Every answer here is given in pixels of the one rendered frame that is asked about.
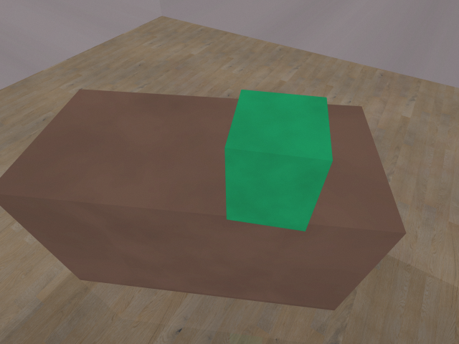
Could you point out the pedestal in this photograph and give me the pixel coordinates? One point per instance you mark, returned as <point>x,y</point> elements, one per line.
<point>128,188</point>

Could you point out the carton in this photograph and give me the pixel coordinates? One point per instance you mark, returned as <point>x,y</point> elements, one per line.
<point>277,157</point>

